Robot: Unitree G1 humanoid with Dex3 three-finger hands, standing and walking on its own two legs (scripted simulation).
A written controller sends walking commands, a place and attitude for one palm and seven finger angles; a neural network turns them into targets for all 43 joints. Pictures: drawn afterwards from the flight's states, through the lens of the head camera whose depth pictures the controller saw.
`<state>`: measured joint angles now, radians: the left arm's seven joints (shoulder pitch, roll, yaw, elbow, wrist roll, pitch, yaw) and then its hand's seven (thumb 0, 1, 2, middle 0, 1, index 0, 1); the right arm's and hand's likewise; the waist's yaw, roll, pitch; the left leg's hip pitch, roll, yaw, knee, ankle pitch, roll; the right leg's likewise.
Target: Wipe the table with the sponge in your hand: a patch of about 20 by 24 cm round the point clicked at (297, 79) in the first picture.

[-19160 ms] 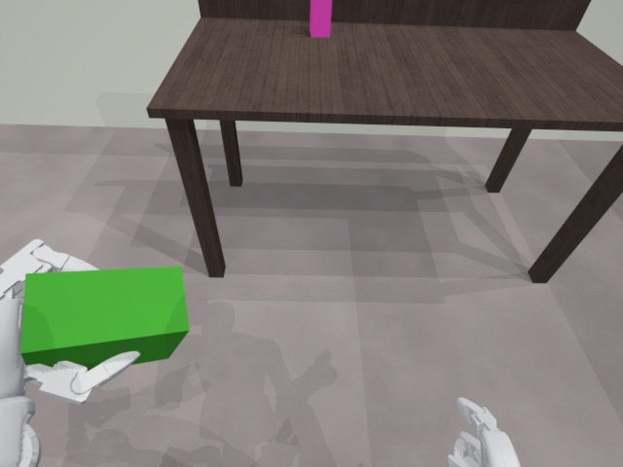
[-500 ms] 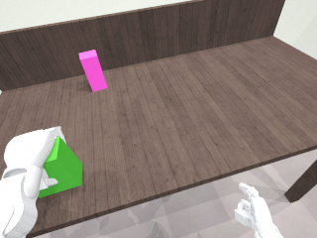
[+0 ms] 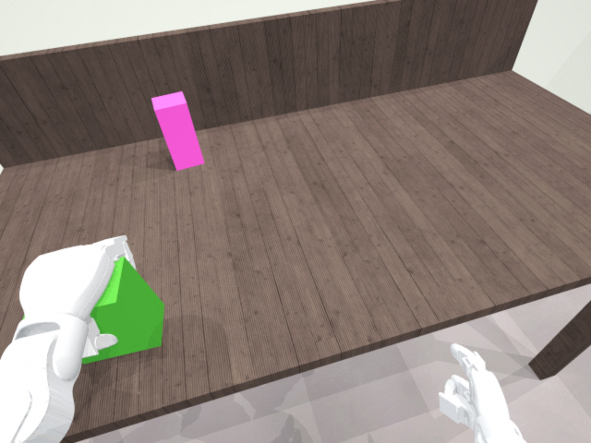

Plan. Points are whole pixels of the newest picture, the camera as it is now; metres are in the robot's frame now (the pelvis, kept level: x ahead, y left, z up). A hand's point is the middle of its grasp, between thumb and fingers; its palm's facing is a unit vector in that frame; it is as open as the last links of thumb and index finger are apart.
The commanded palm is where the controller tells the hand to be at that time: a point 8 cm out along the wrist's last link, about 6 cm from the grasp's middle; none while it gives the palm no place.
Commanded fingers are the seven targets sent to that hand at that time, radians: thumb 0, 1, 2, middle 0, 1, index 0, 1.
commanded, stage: move the sponge above the wiping area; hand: left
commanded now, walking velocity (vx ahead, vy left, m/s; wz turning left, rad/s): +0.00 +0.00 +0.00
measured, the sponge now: (111, 320) +0.22 +0.30 +0.06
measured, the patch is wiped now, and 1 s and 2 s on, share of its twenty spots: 0.00 0.00 0.00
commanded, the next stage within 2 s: lower the sponge onto the table in 0.74 s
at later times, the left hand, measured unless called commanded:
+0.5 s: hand (74, 302) +0.21 +0.31 +0.12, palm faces +0.09 -0.04 -1.00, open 10.2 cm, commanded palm +0.18 +0.29 +0.18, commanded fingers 0.00 0.10 1.30 -1.20 -1.60 -1.20 -1.60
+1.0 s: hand (80, 309) +0.21 +0.30 +0.11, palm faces +0.05 -0.08 -1.00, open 10.2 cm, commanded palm +0.17 +0.29 +0.18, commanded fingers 0.00 0.10 1.30 -1.20 -1.60 -1.20 -1.60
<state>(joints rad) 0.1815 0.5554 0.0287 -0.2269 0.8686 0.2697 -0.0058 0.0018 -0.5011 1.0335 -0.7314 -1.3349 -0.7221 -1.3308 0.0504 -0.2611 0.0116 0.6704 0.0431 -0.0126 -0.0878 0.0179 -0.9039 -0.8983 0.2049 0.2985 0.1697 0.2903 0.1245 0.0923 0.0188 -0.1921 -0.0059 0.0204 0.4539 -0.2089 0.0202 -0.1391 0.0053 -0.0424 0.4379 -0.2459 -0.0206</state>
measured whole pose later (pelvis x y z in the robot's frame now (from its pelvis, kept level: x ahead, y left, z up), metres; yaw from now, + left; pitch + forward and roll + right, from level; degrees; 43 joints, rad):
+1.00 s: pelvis +0.00 +0.00 +0.00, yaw +0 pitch -4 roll +0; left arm 0.21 0.56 0.05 -0.25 0.84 0.34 -0.04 0.00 -0.50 1.03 -0.73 -1.33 -0.72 -1.33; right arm 0.04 -0.27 0.02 0.67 0.05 -0.01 -0.08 0.02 -0.90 -0.90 0.20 0.30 0.19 0.30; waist 0.12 0.11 0.02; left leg -0.19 0.00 0.01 0.46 -0.21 0.02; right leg -0.14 0.01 -0.05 0.44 -0.25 -0.02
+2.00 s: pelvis +0.00 -0.01 +0.00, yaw +0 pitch -3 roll +0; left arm 0.25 0.52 0.03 -0.16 0.88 0.30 0.04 0.00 -0.50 1.04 -0.73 -1.33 -0.72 -1.33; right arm 0.05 -0.26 0.02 0.68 0.04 0.00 -0.06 0.02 -0.90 -0.90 0.20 0.30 0.20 0.30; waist 0.13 0.10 0.00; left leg -0.20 0.00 0.01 0.46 -0.21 0.01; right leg -0.14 0.02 -0.05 0.44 -0.25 -0.03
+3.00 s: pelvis +0.00 -0.01 -0.01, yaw +2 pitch +3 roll -1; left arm -0.13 0.54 0.02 0.27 0.95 0.21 0.03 0.00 -0.52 1.04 -0.75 -1.33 -0.74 -1.32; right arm 0.11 -0.28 0.00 0.71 0.08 0.02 -0.09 0.02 -0.91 -0.90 0.20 0.30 0.20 0.30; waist 0.10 0.09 -0.04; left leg -0.35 -0.01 -0.02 0.52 -0.22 0.02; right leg -0.28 0.01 -0.07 0.49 -0.27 -0.03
